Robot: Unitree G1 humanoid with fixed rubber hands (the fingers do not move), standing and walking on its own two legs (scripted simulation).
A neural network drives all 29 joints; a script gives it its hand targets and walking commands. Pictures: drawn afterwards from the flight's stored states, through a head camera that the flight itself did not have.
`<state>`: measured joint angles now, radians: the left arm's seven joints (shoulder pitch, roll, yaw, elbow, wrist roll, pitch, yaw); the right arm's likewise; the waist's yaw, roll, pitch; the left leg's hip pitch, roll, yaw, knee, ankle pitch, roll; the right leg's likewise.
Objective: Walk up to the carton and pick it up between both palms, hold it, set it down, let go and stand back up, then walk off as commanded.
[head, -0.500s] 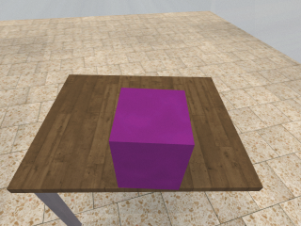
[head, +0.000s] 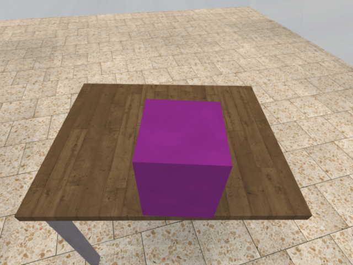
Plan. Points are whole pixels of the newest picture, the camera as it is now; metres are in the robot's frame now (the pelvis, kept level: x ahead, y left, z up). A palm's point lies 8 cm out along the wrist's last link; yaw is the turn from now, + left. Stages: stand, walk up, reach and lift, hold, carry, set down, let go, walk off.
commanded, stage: stand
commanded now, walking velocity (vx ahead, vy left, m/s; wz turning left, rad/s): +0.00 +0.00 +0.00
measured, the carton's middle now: (180, 160) +0.40 +0.01 +0.01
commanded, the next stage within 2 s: walk off in 1.24 s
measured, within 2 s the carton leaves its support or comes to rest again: neither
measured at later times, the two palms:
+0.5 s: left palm out of the picture +0.07 +0.31 -0.11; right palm out of the picture +0.09 -0.32 -0.10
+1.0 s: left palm out of the picture +0.08 +0.31 -0.11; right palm out of the picture +0.09 -0.32 -0.10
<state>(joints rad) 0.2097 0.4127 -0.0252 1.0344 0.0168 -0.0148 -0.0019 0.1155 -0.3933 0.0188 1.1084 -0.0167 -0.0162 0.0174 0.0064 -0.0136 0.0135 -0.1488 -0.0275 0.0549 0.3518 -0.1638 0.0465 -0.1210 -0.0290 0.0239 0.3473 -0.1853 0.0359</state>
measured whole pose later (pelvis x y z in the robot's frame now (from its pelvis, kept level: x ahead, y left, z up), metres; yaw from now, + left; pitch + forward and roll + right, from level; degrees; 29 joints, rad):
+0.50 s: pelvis +0.01 +0.00 +0.00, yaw +0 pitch -3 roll +0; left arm 0.17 0.40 -0.02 1.06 0.01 -0.01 0.00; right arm 0.10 -0.39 0.02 1.12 -0.01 -0.01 0.01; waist 0.00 -0.01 0.02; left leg -0.13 -0.02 0.04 0.34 -0.17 0.04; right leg -0.09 -0.02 0.02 0.32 -0.18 0.03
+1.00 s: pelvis +0.01 +0.00 +0.00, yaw +0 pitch -2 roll +0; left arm 0.15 0.40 -0.01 1.07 0.01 -0.01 0.00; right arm 0.10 -0.39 0.02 1.12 -0.01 -0.01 0.01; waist -0.01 -0.01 0.03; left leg -0.12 -0.02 0.03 0.33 -0.17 0.04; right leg -0.09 -0.02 0.02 0.31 -0.18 0.03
